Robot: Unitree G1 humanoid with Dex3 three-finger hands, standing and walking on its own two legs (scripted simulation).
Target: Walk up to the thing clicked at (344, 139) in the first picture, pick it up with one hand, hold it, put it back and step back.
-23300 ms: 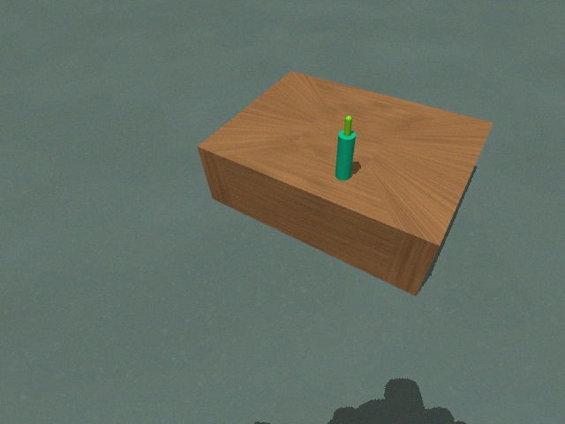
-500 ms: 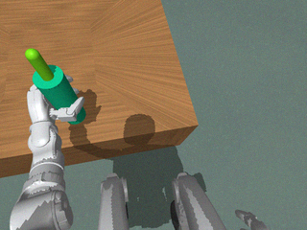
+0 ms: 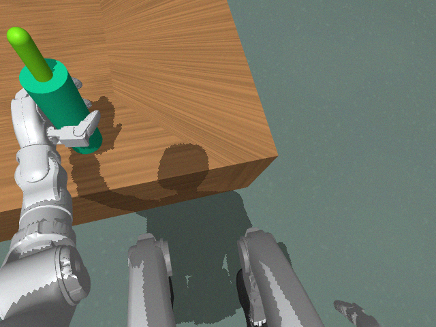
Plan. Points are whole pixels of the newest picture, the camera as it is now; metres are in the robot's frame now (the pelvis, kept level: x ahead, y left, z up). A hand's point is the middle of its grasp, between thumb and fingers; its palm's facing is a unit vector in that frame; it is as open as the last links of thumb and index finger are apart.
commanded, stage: lower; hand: left
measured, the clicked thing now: (60, 101) +0.50 +0.25 +0.01
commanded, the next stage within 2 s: loosen in 0.54 s
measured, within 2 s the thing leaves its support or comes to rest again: rests again in 1.36 s
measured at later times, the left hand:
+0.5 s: hand (86, 125) +0.50 +0.24 -0.09, palm faces +0.19 -0.98 -0.04, open 8.2 cm
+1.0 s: hand (84, 118) +0.51 +0.24 -0.09, palm faces +0.21 -0.98 -0.02, open 9.1 cm
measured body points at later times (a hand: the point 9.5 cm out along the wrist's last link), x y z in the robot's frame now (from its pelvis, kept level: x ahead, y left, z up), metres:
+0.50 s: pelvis -0.01 -0.01 -0.06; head +0.21 +0.05 +0.33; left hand +0.49 +0.29 -0.09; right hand +0.05 -0.27 -0.17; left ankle +0.08 +0.13 -0.49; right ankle +0.05 -0.14 -0.49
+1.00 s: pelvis -0.02 -0.01 -0.09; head +0.19 +0.05 +0.30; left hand +0.50 +0.29 -0.08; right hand +0.03 -0.27 -0.20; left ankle +0.08 +0.13 -0.49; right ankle +0.05 -0.14 -0.49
